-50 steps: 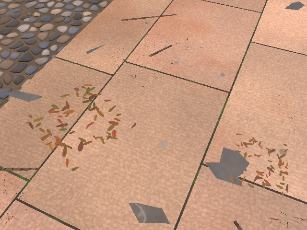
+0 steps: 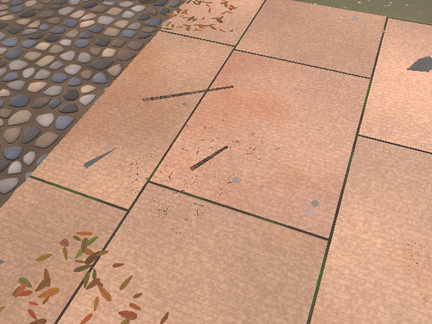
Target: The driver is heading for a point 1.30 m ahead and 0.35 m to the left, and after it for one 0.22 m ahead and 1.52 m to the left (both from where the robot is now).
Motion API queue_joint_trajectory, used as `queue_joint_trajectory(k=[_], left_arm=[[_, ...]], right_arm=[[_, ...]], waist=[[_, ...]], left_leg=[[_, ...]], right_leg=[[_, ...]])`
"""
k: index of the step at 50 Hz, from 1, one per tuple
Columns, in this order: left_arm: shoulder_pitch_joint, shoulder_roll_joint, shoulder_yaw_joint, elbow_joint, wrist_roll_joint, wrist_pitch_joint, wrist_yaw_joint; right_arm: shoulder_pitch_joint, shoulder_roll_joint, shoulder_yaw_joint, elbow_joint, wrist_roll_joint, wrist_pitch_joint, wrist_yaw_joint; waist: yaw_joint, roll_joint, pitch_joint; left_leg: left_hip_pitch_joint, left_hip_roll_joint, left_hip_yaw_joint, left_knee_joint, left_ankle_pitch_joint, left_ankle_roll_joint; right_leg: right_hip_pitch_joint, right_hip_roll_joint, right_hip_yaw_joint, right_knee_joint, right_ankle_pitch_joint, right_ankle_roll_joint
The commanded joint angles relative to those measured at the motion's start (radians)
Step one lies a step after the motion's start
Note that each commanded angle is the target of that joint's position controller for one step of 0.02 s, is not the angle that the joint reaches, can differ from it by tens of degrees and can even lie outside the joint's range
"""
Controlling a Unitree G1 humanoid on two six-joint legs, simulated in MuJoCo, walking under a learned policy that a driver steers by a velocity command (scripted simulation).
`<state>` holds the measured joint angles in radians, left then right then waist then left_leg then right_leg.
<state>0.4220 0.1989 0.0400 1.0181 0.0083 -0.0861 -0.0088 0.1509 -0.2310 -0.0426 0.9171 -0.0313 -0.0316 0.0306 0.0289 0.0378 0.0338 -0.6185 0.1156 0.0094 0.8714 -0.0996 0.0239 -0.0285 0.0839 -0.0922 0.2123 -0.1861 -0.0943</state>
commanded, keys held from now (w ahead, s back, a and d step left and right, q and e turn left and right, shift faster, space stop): w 0.50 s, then w+q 0.50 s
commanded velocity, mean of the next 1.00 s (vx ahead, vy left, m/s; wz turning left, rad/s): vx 0.50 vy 0.00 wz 0.18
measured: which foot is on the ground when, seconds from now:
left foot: up 0.00-0.20, down 0.22-0.80, up 0.82-1.00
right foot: down 0.00-0.24, up 0.26-0.78, down 0.80-1.00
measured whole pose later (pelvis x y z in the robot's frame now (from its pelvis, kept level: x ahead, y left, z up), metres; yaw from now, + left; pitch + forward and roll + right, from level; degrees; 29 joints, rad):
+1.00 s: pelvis +0.53 +0.02 +0.00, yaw +13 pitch +0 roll +0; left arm 0.25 0.22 0.06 0.92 0.02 -0.09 0.01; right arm 0.26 -0.27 -0.08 0.93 -0.03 -0.02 0.02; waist -0.01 0.04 0.04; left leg -0.51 0.04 -0.01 1.13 -0.27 0.08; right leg -0.19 0.00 -0.17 0.37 -0.18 -0.06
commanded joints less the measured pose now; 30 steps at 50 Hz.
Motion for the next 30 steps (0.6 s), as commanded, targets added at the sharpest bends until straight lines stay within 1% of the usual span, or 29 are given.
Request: queue_joint_trajectory(k=[1,3,5,7,8,9,10,11,12,13,14,15,16,17,18,19,20,22,23,25,27,30], left_arm=[[0.034,0.125,0.019,-0.030,0.000,-0.015,0.005],[0.067,0.127,0.018,-0.014,0.003,-0.013,0.008],[0.090,0.130,0.017,0.000,0.009,-0.010,0.014],[0.087,0.140,0.020,0.009,0.015,-0.005,0.021],[0.074,0.145,0.022,0.011,0.017,-0.004,0.024],[0.054,0.153,0.024,0.011,0.018,-0.002,0.026],[0.039,0.159,0.026,0.011,0.018,0.001,0.026],[0.026,0.151,0.022,0.007,0.014,0.004,0.023],[0.026,0.116,0.009,-0.027,0.005,0.002,0.021],[0.149,0.025,-0.004,-0.035,-0.029,0.003,0.010],[0.057,0.131,0.022,-0.030,0.000,0.009,0.015],[-0.023,0.129,0.027,-0.056,0.000,0.004,0.009],[-0.053,0.109,0.023,-0.059,0.000,0.000,0.006],[-0.059,0.095,0.024,-0.055,0.013,0.010,0.003],[-0.036,0.076,0.020,-0.048,0.024,0.024,-0.004],[-0.033,0.065,0.019,-0.045,0.028,0.035,-0.010],[-0.043,0.061,0.020,-0.049,0.029,0.042,-0.014],[-0.108,0.063,0.021,-0.070,0.030,0.054,-0.019],[-0.154,0.067,0.021,-0.085,0.029,0.057,-0.021],[-0.241,0.073,0.020,-0.114,0.025,0.059,-0.022],[-0.325,0.070,0.017,-0.144,0.022,0.054,-0.021],[-0.417,0.059,0.008,-0.177,0.017,0.050,-0.019]], right_arm=[[-0.104,-0.026,0.005,-0.075,0.006,-0.010,0.003],[-0.156,-0.027,0.008,-0.091,0.008,-0.012,0.001],[-0.196,-0.035,0.007,-0.108,0.008,-0.015,-0.001],[-0.204,-0.047,0.003,-0.119,0.008,-0.022,-0.002],[-0.186,-0.053,0.000,-0.117,0.007,-0.026,-0.004],[-0.137,-0.061,-0.006,-0.104,0.007,-0.031,-0.009],[-0.031,-0.074,-0.016,-0.069,0.005,-0.038,-0.016],[0.143,-0.100,-0.031,-0.009,-0.005,-0.048,-0.026],[0.331,-0.184,-0.055,0.026,-0.031,-0.056,-0.038],[0.357,-0.267,-0.076,0.035,-0.026,-0.048,-0.035],[0.260,-0.207,-0.066,0.019,0.011,-0.036,-0.028],[0.154,-0.148,-0.048,0.001,0.018,-0.037,-0.025],[0.109,-0.096,-0.034,0.000,0.014,-0.044,-0.021],[0.098,-0.073,-0.027,0.008,0.017,-0.051,-0.024],[0.099,-0.048,-0.018,0.022,0.020,-0.057,-0.028],[0.126,-0.047,-0.016,0.036,0.020,-0.065,-0.029],[0.154,-0.057,-0.018,0.049,0.023,-0.072,-0.030],[0.191,-0.083,-0.022,0.067,0.026,-0.079,-0.031],[0.210,-0.086,-0.022,0.074,0.025,-0.078,-0.031],[0.249,-0.080,-0.018,0.085,0.024,-0.075,-0.032],[0.288,-0.071,-0.012,0.097,0.026,-0.071,-0.032],[0.341,-0.081,-0.013,0.111,0.023,-0.068,-0.035]], waist=[[0.003,-0.096,0.063],[0.020,-0.100,0.067],[0.028,-0.104,0.076],[0.018,-0.107,0.079],[0.004,-0.109,0.072],[-0.023,-0.114,0.048],[-0.068,-0.110,-0.006],[-0.137,-0.074,-0.099],[-0.193,0.028,-0.232],[-0.130,0.254,-0.330],[-0.116,0.060,-0.236],[-0.081,0.029,-0.102],[-0.055,-0.007,-0.044],[-0.031,0.005,-0.015],[-0.006,0.023,-0.012],[0.001,0.028,-0.016],[0.006,0.020,-0.015],[0.005,0.015,0.012],[-0.003,0.013,0.029],[-0.023,0.012,0.051],[-0.042,0.007,0.066],[-0.070,0.017,0.067]], left_leg=[[-0.013,-0.019,0.042,-0.136,0.090,-0.009],[-0.004,-0.035,0.056,-0.202,0.104,-0.001],[-0.007,-0.046,0.059,-0.247,0.081,0.014],[0.012,-0.058,0.057,-0.286,0.023,0.039],[0.051,-0.071,0.063,-0.308,-0.015,0.054],[0.132,-0.098,0.074,-0.331,-0.054,0.072],[0.263,-0.132,0.089,-0.369,-0.067,0.093],[0.485,-0.138,0.085,-0.419,-0.032,0.121],[0.751,0.084,-0.159,-0.431,-0.107,0.177],[0.966,0.332,-0.648,-0.567,-0.171,0.318],[0.866,0.271,-0.625,-0.606,-0.248,0.280],[0.721,0.235,-0.467,-0.626,-0.220,0.248],[0.611,0.189,-0.367,-0.664,-0.117,0.220],[0.541,0.147,-0.287,-0.684,-0.047,0.191],[0.492,0.114,-0.225,-0.704,-0.004,0.171],[0.477,0.104,-0.199,-0.712,0.049,0.171],[0.476,0.097,-0.177,-0.721,0.091,0.175],[0.479,0.088,-0.142,-0.751,0.096,0.181],[0.488,0.083,-0.131,-0.764,0.094,0.181],[0.516,0.073,-0.112,-0.778,0.119,0.177],[0.534,0.059,-0.111,-0.774,0.169,0.177],[0.585,0.053,-0.117,-0.746,0.239,0.179]], right_leg=[[-0.040,-0.257,0.140,-0.107,0.299,-0.100],[0.009,-0.267,0.130,-0.093,0.338,-0.100],[0.070,-0.290,0.131,-0.069,0.383,-0.104],[0.123,-0.315,0.133,-0.032,0.455,-0.100],[0.137,-0.320,0.126,0.003,0.527,-0.092],[0.138,-0.318,0.112,0.068,0.656,-0.079],[0.129,-0.303,0.096,0.192,0.765,-0.066],[0.051,-0.258,0.058,0.390,0.729,-0.044],[-0.159,-0.204,0.018,0.696,0.395,-0.022],[-0.508,-0.004,0.011,1.034,-0.343,0.016],[-0.592,-0.064,0.149,1.088,-0.306,-0.004],[-0.609,-0.107,0.147,1.059,-0.203,-0.009],[-0.572,-0.140,0.143,1.005,-0.139,-0.006],[-0.529,-0.161,0.139,0.958,-0.113,0.003],[-0.481,-0.174,0.134,0.924,-0.096,0.016],[-0.460,-0.172,0.123,0.910,-0.087,0.026],[-0.469,-0.174,0.114,0.897,-0.076,0.034],[-0.532,-0.189,0.097,0.851,-0.021,0.053],[-0.570,-0.197,0.090,0.819,0.014,0.062],[-0.631,-0.205,0.077,0.742,0.077,0.076],[-0.644,-0.200,0.060,0.638,0.127,0.090],[-0.629,-0.170,0.043,0.507,0.174,0.098]])
Velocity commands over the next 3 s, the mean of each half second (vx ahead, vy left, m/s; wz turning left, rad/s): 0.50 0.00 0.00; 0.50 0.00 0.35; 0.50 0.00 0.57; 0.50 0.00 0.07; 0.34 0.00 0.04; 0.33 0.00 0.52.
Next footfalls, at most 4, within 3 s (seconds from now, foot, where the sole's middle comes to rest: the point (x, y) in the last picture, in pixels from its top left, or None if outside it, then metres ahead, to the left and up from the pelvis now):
0.22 left None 0.29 0.12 -0.78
0.80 right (254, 291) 0.60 -0.05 -0.78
1.34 left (175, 237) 0.80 0.22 -0.78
1.90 right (171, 160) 1.15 0.27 -0.78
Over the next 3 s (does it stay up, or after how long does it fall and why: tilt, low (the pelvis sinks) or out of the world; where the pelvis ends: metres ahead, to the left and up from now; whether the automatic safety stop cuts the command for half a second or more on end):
stays up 1.34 0.43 -0.01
